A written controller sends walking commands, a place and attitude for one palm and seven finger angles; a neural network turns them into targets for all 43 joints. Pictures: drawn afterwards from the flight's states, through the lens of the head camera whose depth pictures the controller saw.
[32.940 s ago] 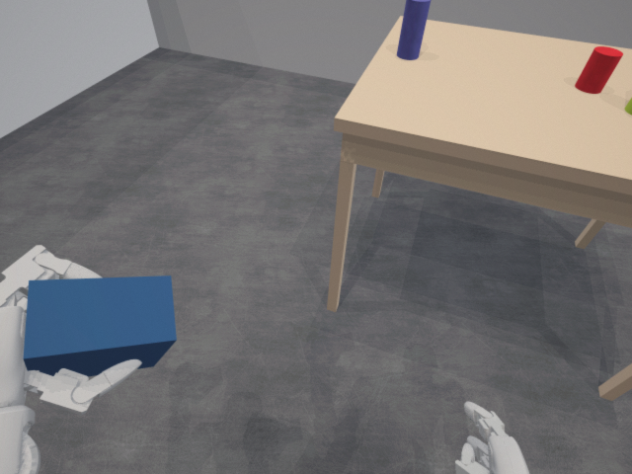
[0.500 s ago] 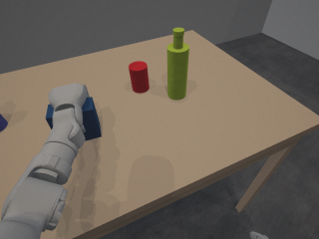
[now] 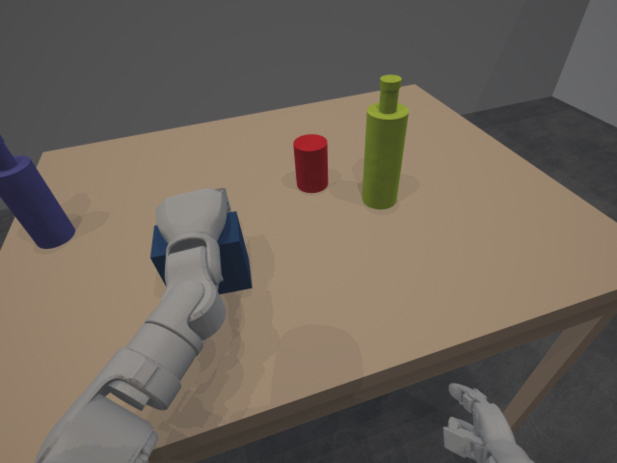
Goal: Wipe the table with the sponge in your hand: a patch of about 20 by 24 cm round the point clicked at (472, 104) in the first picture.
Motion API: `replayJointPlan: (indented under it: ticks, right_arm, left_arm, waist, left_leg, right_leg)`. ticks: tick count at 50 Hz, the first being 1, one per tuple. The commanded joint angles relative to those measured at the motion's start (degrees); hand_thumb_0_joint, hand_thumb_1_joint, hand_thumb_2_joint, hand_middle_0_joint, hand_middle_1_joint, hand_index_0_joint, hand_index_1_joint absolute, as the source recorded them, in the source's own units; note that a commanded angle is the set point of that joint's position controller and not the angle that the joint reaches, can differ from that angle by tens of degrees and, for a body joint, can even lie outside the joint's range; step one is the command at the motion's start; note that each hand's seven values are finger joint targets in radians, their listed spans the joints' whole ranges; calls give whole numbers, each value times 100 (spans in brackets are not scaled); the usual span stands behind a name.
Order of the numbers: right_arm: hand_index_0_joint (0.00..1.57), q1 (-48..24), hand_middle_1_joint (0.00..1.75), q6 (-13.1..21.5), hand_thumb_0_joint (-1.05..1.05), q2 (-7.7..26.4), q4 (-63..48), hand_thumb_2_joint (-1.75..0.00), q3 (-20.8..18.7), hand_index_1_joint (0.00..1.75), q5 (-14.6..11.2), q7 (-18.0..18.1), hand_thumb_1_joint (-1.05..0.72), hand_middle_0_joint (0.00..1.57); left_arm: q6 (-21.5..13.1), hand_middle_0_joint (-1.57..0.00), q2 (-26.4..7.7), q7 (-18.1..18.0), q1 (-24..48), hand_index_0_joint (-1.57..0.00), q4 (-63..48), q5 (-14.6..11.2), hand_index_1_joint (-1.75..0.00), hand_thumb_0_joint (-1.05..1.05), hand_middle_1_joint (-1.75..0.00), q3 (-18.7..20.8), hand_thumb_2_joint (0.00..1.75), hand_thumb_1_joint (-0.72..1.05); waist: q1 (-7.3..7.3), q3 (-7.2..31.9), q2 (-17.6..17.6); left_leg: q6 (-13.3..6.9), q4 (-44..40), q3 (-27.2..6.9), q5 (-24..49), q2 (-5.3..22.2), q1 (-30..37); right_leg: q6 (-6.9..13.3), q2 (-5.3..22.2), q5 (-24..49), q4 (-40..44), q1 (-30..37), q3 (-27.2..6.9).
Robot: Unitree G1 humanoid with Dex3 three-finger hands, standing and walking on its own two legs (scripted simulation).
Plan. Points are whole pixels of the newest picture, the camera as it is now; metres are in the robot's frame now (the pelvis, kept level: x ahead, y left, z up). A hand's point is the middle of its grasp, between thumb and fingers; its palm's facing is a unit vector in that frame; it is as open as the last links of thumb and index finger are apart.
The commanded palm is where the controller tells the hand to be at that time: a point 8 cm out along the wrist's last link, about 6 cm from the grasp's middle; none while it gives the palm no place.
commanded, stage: wipe back along the third lane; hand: left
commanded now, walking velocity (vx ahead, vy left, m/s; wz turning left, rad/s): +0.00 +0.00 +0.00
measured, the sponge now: (208, 265) +0.37 +0.20 +0.07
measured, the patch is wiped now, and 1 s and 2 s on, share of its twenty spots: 1.00 1.00 1.00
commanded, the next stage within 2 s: slide back across to the middle lane in 0.98 s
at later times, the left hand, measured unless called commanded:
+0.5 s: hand (217, 264) +0.33 +0.17 +0.12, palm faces +0.05 -0.07 -1.00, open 10.3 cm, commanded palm +0.29 +0.16 +0.16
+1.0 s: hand (214, 299) +0.27 +0.15 +0.12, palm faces +0.12 -0.12 -0.99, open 10.3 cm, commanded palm +0.23 +0.14 +0.16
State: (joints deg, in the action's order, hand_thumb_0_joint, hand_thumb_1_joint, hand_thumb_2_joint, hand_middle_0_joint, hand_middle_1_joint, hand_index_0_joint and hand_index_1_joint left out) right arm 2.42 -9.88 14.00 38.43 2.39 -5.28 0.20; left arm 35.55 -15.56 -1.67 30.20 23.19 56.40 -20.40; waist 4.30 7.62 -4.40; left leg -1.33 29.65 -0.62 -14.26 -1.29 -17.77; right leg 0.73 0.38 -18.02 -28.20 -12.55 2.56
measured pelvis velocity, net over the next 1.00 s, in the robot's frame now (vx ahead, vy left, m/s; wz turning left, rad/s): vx -0.02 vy -0.05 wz -0.04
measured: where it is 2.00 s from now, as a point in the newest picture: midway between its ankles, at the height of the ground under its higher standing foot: outside the picture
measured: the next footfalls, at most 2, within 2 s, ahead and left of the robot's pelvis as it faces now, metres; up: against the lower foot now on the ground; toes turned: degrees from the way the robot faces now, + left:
none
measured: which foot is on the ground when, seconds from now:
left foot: down 0.00-1.00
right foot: down 0.00-1.00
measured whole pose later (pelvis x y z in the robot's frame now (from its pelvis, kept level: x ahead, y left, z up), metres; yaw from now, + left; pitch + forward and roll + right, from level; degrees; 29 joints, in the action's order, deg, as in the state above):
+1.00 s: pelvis -0.02 -0.05 +0.00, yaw -2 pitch -2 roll +1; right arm 0.6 -7.3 15.7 37.4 2.5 -4.9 1.4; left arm 35.9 -20.6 1.0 5.3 -5.8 54.5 -15.5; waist 5.0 5.1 -6.9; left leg 1.0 29.0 -0.2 -13.7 2.3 -13.1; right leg 4.6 -3.3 -18.4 -30.6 -10.1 1.7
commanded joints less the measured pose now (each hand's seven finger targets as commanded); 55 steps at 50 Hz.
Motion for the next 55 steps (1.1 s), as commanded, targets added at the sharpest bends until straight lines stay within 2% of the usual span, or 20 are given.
replayJointPlan:
  ticks: [1, 4, 5, 8, 13, 15, 18, 21, 23, 25, 29, 33, 42, 43, 46, 48, 51, 53, 54, 55]
  right_arm:
    - [20, -1298, 30, 274, 0, 617, -1023, -90, -154, 30, -30, -21, -90, 20]
    - [20, -1352, 30, 301, 0, 622, -1091, -90, -142, 30, -24, -7, -90, 20]
    - [20, -1392, 30, 291, 0, 631, -1054, -90, -123, 30, -34, 8, -90, 20]
    - [20, -1369, 30, 324, 0, 610, -1073, -90, -128, 30, -42, 34, -90, 20]
    - [20, -1423, 30, 385, 0, 607, -1119, -90, -115, 30, -40, 76, -90, 20]
    - [20, -1452, 30, 406, 0, 608, -1109, -90, -85, 30, -46, 113, -90, 20]
    - [20, -1456, 30, 452, 0, 607, -1123, -90, -101, 30, -41, 130, -90, 20]
    - [20, -1510, 30, 484, 0, 620, -1134, -90, -76, 30, -6, 150, -90, 20]
    - [20, -1519, 30, 506, 0, 613, -1161, -90, -90, 30, -20, 139, -90, 20]
    - [20, -1602, 30, 516, 0, 610, -1195, -90, -84, 30, -9, 136, -90, 20]
    - [20, -1657, 30, 553, 0, 592, -1272, -90, -92, 30, -9, 97, -90, 20]
    - [20, -1710, 30, 577, 0, 591, -1318, -90, -114, 30, 6, 35, -90, 20]
    - [20, -1890, 30, 603, 0, 540, -1350, -90, -95, 30, 15, 44, -90, 20]
    - [20, -1883, 30, 611, 0, 562, -1316, -90, -107, 30, 24, 62, -90, 20]
    - [20, -1870, 30, 644, 0, 523, -1326, -90, -87, 30, 11, 88, -90, 20]
    - [20, -1900, 30, 672, 0, 531, -1330, -90, -109, 30, 19, 75, -90, 20]
    - [20, -1898, 30, 683, 0, 498, -1362, -90, -104, 30, 20, 56, -90, 20]
    - [20, -1918, 30, 697, 0, 518, -1367, -90, -139, 30, 32, 17, -90, 20]
    - [20, -1929, 30, 691, 0, 495, -1408, -90, -114, 30, 25, 6, -90, 20]
    - [20, -1928, 30, 683, 0, 473, -1400, -90, -121, 30, 23, 12, -90, 20]
  left_arm:
    - [85, -120, -309, 53, 1463, -120, -683, -123, -160, 0, -160, 203, 130, 10]
    - [102, -120, -408, 68, 1198, -120, -796, -171, -160, 0, -160, 306, 130, 10]
    - [127, -120, -533, 76, 1245, -120, -771, -128, -160, 0, -160, 360, 130, 10]
    - [127, -120, -477, 118, 1297, -120, -841, -177, -160, 0, -160, 328, 130, 10]
    - [46, -120, -612, 207, 1014, -120, -1039, -196, -160, 0, -160, 391, 130, 10]
    - [30, -120, -689, 234, 956, -120, -970, -190, -160, 0, -160, 411, 130, 10]
    - [-42, -120, -688, 281, 808, -120, -1159, -241, -160, 0, -160, 439, 130, 10]
    - [-61, -120, -959, 313, 406, -120, -1285, -266, -160, 0, -160, 671, 130, 10]
    - [-78, -120, -859, 357, 329, -120, -1477, -296, -160, 0, -160, 609, 130, 10]
    - [-76, -120, -1031, 368, -109, -120, -1619, -300, -160, 0, -160, 768, 130, 10]
    - [-60, -120, -850, 424, -393, -120, -2064, -302, -160, 0, -160, 610, 130, 10]
    - [-52, -120, -950, 432, -1040, -120, -2585, -371, -160, 0, -160, 781, 130, 10]
    - [106, -120, -1041, 398, -1825, -120, -3270, -445, -160, 0, -160, 901, 130, 10]
    - [87, -120, -1200, 387, -1699, -120, -3327, -437, -160, 0, -160, 1015, 130, 10]
    - [75, -120, -891, 379, -1612, -120, -3289, -396, -160, 0, -160, 711, 130, 10]
    - [38, -120, -925, 360, -1768, -120, -3436, -376, -160, 0, -160, 748, 130, 10]
    - [16, -120, -749, 336, -1952, -120, -3491, -384, -160, 0, -160, 613, 130, 10]
    - [-25, -120, -904, 289, -2236, -120, -3653, -406, -160, 0, -160, 807, 130, 10]
    - [-25, -120, -719, 278, -2251, -120, -3718, -396, -160, 0, -160, 655, 130, 10]
    - [-30, -120, -773, 260, -2311, -120, -3752, -436, -160, 0, -160, 722, 130, 10]
  waist:
    - [-54, 838, 540]
    - [9, 897, 672]
    - [-19, 834, 659]
    - [-63, 801, 758]
    - [-41, 823, 796]
    - [-31, 661, 818]
    - [-48, 681, 914]
    - [44, 623, 912]
    - [9, 599, 923]
    - [93, 550, 911]
    - [85, 641, 873]
    - [130, 678, 938]
    - [197, 333, 1004]
    - [165, 300, 993]
    - [128, 205, 957]
    - [163, 271, 839]
    - [182, 319, 931]
    - [232, 383, 909]
    - [229, 453, 929]
    - [246, 339, 1006]
  left_leg:
    - [-38, -314, -129, 1505, 72, 933]
    - [-60, -307, -90, 1417, 38, 888]
    - [-49, -316, -71, 1322, 48, 859]
    - [-66, -328, -44, 1218, 31, 826]
    - [-92, -298, 35, 1126, -9, 821]
    - [-98, -305, 74, 961, -29, 753]
    - [-112, -287, 136, 1016, -40, 774]
    - [-126, -224, 190, 1104, -77, 740]
    - [-121, -230, 205, 1189, -68, 746]
    - [-123, -168, 222, 1255, -86, 746]
    - [-133, -140, 238, 1399, -89, 808]
    - [-129, -59, 253, 1578, -86, 838]
    - [-126, -12, 246, 1339, -85, 768]
    - [-119, -37, 230, 1270, -65, 799]
    - [-122, -72, 212, 1106, -58, 803]
    - [-119, -72, 205, 1124, -61, 853]
    - [-119, -63, 224, 1119, -56, 847]
    - [-113, -67, 205, 1178, -38, 871]
    - [-114, -63, 234, 1199, -51, 862]
    - [-120, -60, 229, 1178, -49, 869]
  right_leg:
    - [376, -266, 1511, 270, -125, 168]
    - [358, -252, 1514, 281, 39, 124]
    - [351, -235, 1440, 301, -12, 83]
    - [321, -222, 1405, 344, 30, 64]
    - [270, -173, 1471, 418, 131, -54]
    - [237, -156, 1308, 491, 51, -134]
    - [203, -131, 1512, 528, 174, -180]
    - [164, -105, 1833, 529, 285, -306]
    - [156, -96, 1994, 505, 343, -296]
    - [138, -95, 2151, 493, 374, -376]
    - [130, -106, 2392, 439, 430, -402]
    - [118, -96, 2848, 358, 580, -467]
    - [70, -108, 2397, 445, 361, -642]
    - [89, -120, 2205, 478, 306, -675]
    - [100, -137, 1756, 553, 99, -622]
    - [131, -146, 1738, 526, 133, -644]
    - [111, -142, 1633, 526, 146, -575]
    - [138, -162, 1739, 471, 214, -576]
    - [129, -164, 1759, 436, 244, -521]
    - [115, -160, 1708, 491, 192, -543]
